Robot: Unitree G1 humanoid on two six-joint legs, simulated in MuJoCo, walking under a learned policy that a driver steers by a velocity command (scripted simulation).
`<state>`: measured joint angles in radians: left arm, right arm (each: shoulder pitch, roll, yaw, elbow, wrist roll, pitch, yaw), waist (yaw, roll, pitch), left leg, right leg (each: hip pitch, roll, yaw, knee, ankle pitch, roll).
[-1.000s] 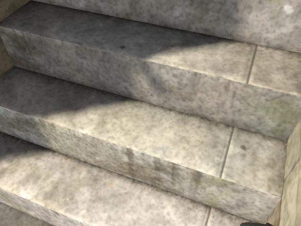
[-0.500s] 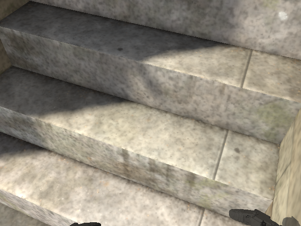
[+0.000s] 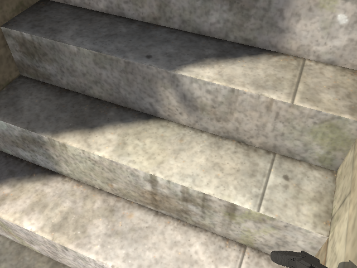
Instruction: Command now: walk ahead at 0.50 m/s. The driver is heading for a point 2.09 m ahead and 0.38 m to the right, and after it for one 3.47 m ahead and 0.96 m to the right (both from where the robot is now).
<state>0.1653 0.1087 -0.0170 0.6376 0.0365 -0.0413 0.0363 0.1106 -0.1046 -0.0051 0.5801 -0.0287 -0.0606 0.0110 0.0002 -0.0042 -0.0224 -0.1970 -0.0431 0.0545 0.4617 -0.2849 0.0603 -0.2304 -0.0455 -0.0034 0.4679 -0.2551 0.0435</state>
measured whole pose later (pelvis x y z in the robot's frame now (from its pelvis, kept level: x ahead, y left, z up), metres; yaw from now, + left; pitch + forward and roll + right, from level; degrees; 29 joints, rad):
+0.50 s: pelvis +0.00 +0.00 +0.00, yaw +0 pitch +1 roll +0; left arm 0.17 0.11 -0.01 0.66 0.03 -0.04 0.03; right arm 0.14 -0.12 -0.02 0.59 -0.02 -0.06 0.01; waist 0.00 -0.01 -0.02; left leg -0.19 -0.05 0.06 0.46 -0.29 0.07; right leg -0.23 -0.06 0.01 0.49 -0.27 0.05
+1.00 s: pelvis +0.00 +0.00 +0.00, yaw +0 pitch +1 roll +0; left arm 0.15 0.11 -0.01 0.65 0.04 -0.05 0.03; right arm 0.11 -0.11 -0.01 0.58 -0.03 -0.06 0.01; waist 0.00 0.00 -0.03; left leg -0.19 -0.04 0.05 0.43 -0.27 0.06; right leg -0.22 -0.04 -0.01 0.44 -0.24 0.04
